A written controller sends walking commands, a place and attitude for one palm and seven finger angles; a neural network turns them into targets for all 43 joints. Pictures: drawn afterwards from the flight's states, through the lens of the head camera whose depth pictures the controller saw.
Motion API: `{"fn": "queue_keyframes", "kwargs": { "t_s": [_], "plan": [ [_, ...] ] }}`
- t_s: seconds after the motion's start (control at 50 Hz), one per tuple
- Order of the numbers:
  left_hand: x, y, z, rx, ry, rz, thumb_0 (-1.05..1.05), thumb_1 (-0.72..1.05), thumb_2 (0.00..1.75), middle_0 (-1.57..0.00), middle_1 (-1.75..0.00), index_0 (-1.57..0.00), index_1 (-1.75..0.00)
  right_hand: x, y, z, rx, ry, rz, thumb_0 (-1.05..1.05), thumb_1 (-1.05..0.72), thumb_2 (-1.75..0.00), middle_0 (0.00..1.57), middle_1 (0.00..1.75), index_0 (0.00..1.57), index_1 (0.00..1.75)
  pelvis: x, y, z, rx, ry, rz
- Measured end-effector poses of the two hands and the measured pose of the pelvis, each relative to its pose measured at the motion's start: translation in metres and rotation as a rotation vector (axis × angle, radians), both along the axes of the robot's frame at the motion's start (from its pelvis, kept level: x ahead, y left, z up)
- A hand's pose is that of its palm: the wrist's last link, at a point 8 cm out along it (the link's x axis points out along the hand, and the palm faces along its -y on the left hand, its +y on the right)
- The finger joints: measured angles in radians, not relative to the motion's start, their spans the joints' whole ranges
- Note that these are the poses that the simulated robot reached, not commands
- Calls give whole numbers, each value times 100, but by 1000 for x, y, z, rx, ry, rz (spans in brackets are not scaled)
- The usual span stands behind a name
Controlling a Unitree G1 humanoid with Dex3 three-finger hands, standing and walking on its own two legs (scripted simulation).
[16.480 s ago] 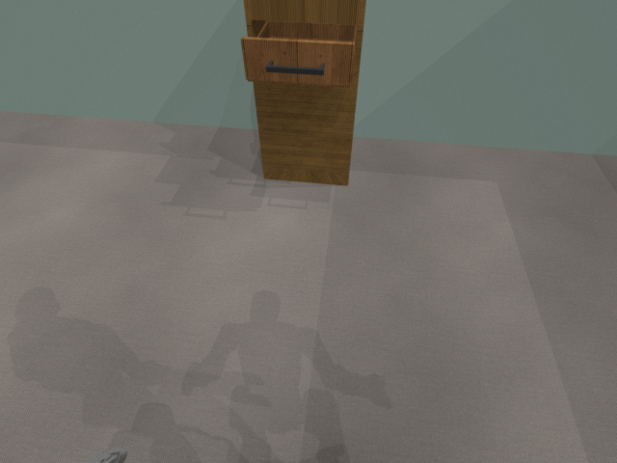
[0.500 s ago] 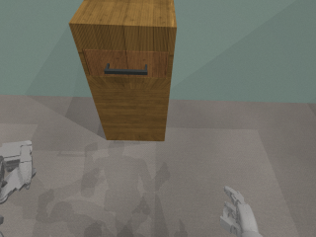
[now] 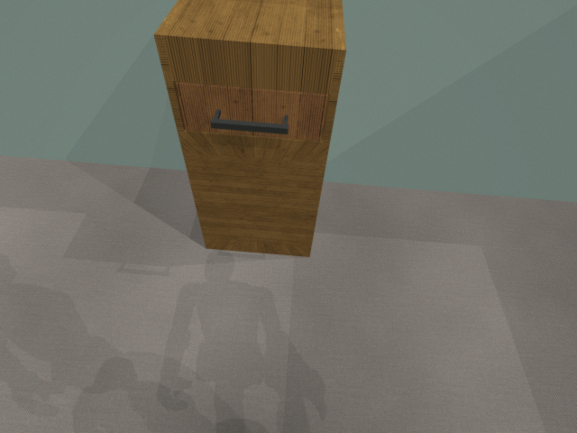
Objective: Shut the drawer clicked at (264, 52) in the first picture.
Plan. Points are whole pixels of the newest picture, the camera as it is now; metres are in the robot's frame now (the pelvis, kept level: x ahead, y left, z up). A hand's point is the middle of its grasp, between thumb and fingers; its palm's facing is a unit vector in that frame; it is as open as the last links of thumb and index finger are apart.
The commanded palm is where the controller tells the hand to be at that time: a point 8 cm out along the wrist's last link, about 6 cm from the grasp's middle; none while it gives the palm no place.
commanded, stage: let the arm hang, fingers relaxed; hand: left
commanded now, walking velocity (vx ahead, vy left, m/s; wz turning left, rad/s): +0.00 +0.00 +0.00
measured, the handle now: (250, 121) +0.84 +0.15 -0.09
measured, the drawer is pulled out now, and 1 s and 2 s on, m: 0.00 0.00 0.00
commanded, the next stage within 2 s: look to check the result in 0.66 s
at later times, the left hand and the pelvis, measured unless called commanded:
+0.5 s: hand out of the picture -0.03 +0.14 -0.18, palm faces +0.05 -0.99 -0.13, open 7.3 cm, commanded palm none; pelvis +0.00 +0.01 +0.00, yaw -1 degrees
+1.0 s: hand out of the picture -0.03 +0.15 -0.17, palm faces +0.04 -0.98 -0.18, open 7.4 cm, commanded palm none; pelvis +0.01 +0.00 +0.00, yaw -1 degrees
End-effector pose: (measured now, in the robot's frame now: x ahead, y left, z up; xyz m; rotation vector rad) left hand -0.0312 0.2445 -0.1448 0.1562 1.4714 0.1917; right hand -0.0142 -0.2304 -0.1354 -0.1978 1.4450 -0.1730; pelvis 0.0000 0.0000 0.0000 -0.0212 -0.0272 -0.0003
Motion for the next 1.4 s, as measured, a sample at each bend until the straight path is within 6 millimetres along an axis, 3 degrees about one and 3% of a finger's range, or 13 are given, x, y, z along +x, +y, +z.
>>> {"fn": "queue_keyframes", "kwargs": {
  "t_s": [0.08,0.16,0.26,0.4,0.58,0.82,1.04,1.4],
  "plan": [
    [-33,-2,8,1,93,16,1,91,90,-67,-86,-68,-85,-17,18,-7,47,38,-29,1,-91,-90,20,29,20,30,-1,4,2,3,-7,-5],
    [-47,-10,10,-8,124,24,1,91,90,-52,-67,-52,-68,-24,33,-13,86,41,-49,0,-91,-90,20,29,20,30,-3,6,2,7,-16,-12],
    [-41,-24,7,-33,96,26,1,91,90,-35,-48,-35,-48,-24,46,-17,117,24,-64,0,-91,-90,20,30,20,30,-5,8,2,12,-19,-17],
    [-15,-42,0,-71,11,16,1,91,90,-23,-34,-23,-35,-23,51,-18,124,-1,-80,0,-91,-90,20,29,20,30,-5,7,1,17,-17,-21],
    [6,-50,-4,-91,-43,3,0,91,90,-20,-30,-20,-31,-29,44,-15,103,4,-97,0,-91,-90,20,29,20,29,-3,4,1,17,-17,-20],
    [0,-42,0,-56,1,10,0,91,90,-19,-30,-20,-30,-34,36,-14,94,41,-100,0,-91,-90,20,29,20,29,2,-1,2,19,-15,-19],
    [0,-44,2,-46,22,15,1,91,90,-19,-30,-20,-30,-17,30,-15,98,29,-83,0,-91,-90,20,29,20,29,8,-6,2,21,-14,-17],
    [26,-56,2,-54,-18,15,1,91,90,-19,-30,-20,-30,14,13,-14,79,-6,-57,0,-91,-90,20,29,20,29,21,-15,3,26,-14,-11]
  ]
}}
